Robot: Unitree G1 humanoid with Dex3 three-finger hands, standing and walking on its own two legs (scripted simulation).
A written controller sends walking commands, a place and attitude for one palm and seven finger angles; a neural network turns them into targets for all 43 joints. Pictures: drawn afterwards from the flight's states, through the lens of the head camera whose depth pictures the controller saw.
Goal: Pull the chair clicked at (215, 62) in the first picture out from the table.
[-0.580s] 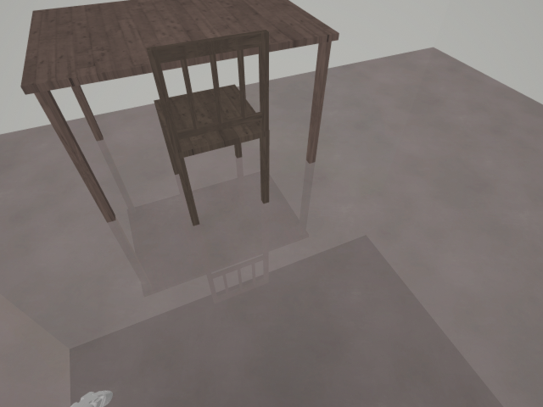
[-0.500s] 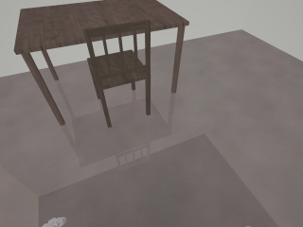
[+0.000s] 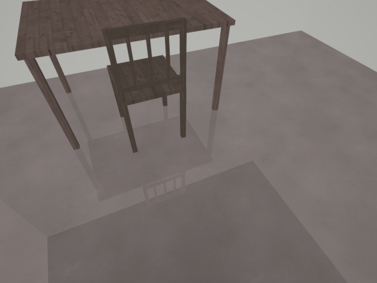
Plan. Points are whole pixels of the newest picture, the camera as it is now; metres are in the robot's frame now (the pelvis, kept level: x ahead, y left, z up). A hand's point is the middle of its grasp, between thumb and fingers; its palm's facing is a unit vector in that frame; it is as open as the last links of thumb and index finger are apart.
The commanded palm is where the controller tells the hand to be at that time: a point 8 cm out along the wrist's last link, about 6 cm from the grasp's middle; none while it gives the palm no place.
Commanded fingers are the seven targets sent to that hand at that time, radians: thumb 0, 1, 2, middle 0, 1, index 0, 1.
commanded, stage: stand and wait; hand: left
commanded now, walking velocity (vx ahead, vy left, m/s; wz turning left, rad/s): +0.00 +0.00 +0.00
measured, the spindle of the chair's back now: (150, 59) +1.14 +0.27 -0.12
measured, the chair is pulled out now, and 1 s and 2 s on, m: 0.00 0.00 0.00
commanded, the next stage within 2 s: look at it before walking up in 0.24 s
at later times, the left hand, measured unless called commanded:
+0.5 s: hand out of the picture +0.08 +0.24 -0.15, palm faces -0.03 -0.94 -0.33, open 7.4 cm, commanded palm none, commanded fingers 0.00 0.90 0.90 -0.20 -0.30 -0.20 -0.30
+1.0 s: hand out of the picture +0.07 +0.24 -0.16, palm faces -0.03 -0.94 -0.33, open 7.4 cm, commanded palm none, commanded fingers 0.00 0.90 0.90 -0.20 -0.30 -0.20 -0.30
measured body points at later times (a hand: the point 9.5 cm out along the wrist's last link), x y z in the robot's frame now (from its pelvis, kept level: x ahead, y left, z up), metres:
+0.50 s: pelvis +0.00 +0.00 +0.00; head +0.00 +0.00 +0.45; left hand +0.08 +0.29 -0.13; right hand +0.07 -0.29 -0.13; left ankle +0.00 +0.12 -0.74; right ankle +0.00 -0.12 -0.74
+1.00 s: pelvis +0.00 +0.00 +0.00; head +0.01 +0.00 +0.45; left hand +0.07 +0.29 -0.13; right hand +0.07 -0.30 -0.13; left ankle +0.00 +0.12 -0.74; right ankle +0.00 -0.12 -0.74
